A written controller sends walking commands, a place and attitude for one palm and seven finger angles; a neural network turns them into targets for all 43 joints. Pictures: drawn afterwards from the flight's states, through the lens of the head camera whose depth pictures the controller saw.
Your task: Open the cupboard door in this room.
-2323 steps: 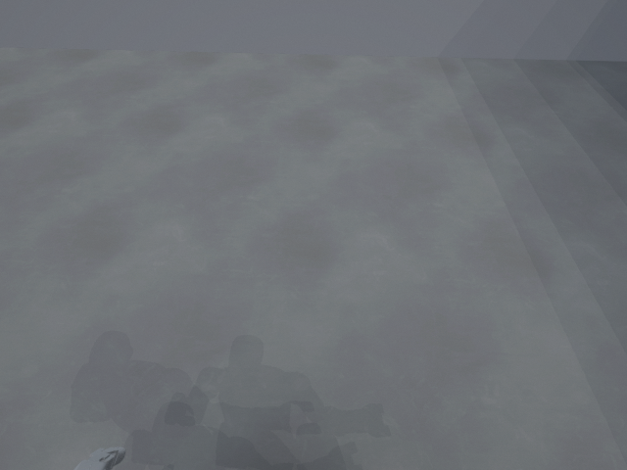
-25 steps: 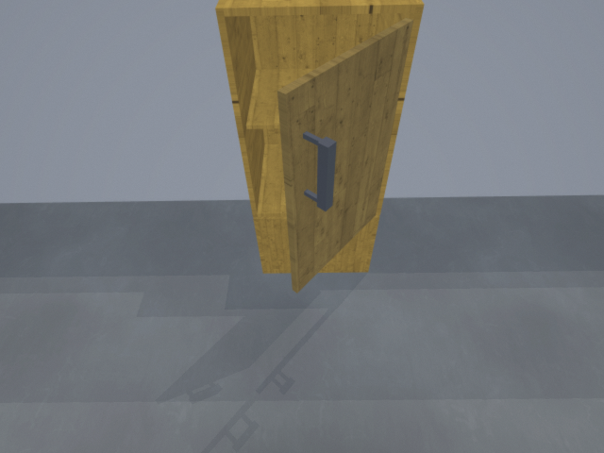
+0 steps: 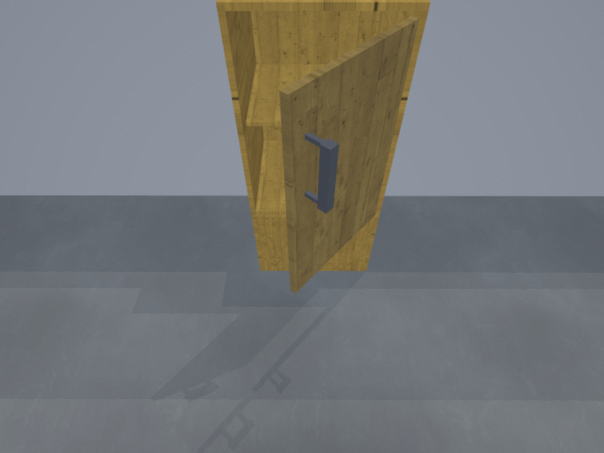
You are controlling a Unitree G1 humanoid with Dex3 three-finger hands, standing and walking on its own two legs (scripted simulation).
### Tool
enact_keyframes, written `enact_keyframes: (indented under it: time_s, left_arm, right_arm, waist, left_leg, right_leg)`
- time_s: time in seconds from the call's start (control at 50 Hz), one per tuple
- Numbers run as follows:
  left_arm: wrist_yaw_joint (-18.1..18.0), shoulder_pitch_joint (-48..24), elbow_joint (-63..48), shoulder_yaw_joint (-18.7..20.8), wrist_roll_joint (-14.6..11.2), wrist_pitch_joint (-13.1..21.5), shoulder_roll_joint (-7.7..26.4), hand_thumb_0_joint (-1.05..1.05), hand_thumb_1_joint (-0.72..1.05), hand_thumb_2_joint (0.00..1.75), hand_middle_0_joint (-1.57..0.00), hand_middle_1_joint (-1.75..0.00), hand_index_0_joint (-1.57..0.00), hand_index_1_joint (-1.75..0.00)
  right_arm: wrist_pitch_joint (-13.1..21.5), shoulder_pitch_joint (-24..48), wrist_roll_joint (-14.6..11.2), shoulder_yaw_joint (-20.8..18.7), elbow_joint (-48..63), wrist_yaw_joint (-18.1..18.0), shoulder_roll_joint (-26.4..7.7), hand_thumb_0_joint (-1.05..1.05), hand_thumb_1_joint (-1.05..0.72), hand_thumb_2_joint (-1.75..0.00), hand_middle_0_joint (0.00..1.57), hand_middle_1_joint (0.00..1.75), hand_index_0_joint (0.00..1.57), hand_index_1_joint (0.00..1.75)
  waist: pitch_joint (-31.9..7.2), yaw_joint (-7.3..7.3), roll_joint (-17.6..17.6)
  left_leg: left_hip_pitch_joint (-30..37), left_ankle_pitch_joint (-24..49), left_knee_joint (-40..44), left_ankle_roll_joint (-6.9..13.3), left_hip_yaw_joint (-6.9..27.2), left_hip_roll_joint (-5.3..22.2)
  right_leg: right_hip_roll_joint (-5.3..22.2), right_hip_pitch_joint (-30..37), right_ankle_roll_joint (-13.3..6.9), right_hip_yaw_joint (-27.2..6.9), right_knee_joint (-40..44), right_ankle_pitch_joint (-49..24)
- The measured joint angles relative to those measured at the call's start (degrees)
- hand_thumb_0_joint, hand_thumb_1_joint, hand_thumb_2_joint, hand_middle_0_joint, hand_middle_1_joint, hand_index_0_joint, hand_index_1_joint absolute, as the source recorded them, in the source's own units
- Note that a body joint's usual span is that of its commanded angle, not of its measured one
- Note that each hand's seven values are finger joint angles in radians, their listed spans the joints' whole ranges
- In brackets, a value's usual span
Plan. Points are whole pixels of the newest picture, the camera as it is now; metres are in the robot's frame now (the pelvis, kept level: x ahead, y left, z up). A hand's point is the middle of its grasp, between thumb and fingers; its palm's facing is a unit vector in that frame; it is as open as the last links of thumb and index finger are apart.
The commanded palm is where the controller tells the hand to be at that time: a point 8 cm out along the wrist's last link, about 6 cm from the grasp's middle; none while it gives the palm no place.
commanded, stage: look to check the result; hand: left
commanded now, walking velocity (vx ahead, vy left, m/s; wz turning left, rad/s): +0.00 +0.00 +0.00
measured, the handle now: (318, 173) +0.58 +0.00 +0.01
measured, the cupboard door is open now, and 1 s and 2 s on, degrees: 49 49 49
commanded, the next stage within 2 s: walk to a spot facing it in 0.36 s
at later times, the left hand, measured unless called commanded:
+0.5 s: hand out of the picture +0.01 +0.16 -0.17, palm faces +0.03 -0.98 -0.20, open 7.4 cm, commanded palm none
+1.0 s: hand out of the picture +0.11 +0.17 -0.17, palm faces -0.14 -0.94 -0.30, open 7.4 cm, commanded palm none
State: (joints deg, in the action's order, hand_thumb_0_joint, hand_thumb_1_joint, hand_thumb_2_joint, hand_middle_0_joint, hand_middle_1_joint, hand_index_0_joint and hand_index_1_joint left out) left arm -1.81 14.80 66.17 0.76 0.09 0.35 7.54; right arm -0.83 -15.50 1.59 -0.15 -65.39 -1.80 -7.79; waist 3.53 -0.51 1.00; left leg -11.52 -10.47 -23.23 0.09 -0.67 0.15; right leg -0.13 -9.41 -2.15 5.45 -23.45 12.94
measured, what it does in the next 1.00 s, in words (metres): stands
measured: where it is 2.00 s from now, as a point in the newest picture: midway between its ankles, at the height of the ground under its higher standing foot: outside the picture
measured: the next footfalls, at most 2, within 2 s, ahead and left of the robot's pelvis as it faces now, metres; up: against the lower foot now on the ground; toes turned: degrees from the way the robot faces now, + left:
left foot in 1.42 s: +0.11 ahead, +0.09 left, +0.00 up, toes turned -30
right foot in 1.68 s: -0.03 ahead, -0.17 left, +0.00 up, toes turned -39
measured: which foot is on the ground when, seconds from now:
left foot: down 0.00-0.98, up 1.00-1.00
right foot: down 0.00-1.00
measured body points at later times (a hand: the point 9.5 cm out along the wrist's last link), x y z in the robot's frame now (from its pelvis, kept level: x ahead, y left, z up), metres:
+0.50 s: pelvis +0.01 +0.00 +0.00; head +0.03 -0.01 +0.45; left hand +0.01 +0.22 -0.16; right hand +0.01 -0.22 -0.17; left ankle +0.02 +0.12 -0.74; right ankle +0.00 -0.09 -0.74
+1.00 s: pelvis +0.00 -0.03 -0.02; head +0.04 -0.07 +0.42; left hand +0.12 +0.22 -0.15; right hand +0.00 -0.28 -0.19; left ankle +0.02 +0.12 -0.74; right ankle -0.02 -0.11 -0.75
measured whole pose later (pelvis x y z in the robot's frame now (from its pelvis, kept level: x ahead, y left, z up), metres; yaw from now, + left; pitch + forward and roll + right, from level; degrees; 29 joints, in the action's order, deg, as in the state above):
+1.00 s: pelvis +0.00 -0.03 -0.02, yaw -13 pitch +0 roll +2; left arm 0.7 9.6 55.6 5.2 1.1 -1.9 12.4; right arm -2.5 -11.3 1.8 -3.4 -56.5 -2.1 -13.0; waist 5.8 1.1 2.4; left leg -17.9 -22.9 -40.3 -2.2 -9.1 6.7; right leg -0.8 -17.6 -2.6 1.1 -37.1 19.2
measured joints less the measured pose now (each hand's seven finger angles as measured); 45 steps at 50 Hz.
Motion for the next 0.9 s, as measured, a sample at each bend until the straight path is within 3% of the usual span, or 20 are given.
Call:
enact_keyframes:
  time_s: [0.58,0.82,0.9]
  left_arm:
    - [0.03,-0.6,-0.39,0.3,0.06,-0.11,-0.01,0.01,0.91,0.9,-0.2,-0.29,-0.2,-0.3]
    - [1.63,-2.12,-5.27,3.68,0.77,-3.39,2.67,0.01,0.91,0.9,-0.2,-0.29,-0.2,-0.3]
    - [2.29,-4.27,-7.39,4.37,0.9,-4.07,3.7,0.01,0.91,0.9,-0.2,-0.29,-0.19,-0.3]
  right_arm:
    - [-0.09,1.46,-0.06,-0.04,-0.29,-0.47,-0.54,0.0,-0.91,-0.9,0.2,0.3,0.2,0.3]
    - [-0.91,3.21,0.18,-2.61,5.65,-1.06,-2.15,0.0,-0.9,-0.9,0.2,0.3,0.2,0.3]
    - [-0.51,3.49,0.79,-2.87,7.46,-1.03,-3.43,0.0,-0.9,-0.9,0.2,0.3,0.2,0.3]
  waist:
    - [-0.06,0.46,0.31]
    - [1.31,0.77,-1.06]
    - [2.39,0.99,-0.22]
  left_leg:
    - [1.26,-1.24,0.25,-0.52,-0.88,0.71]
    - [-3.03,-5.69,-7.42,-0.49,-6.94,3.11]
    - [-2.81,-6.02,-7.96,-0.74,-8.97,4.23]
  right_leg:
    - [-0.69,0.8,-0.37,-0.93,0.2,0.89]
    - [-2.51,-7.21,-0.55,-6.51,-10.19,3.73]
    - [-1.32,-11.33,0.4,-4.77,-22.96,13.56]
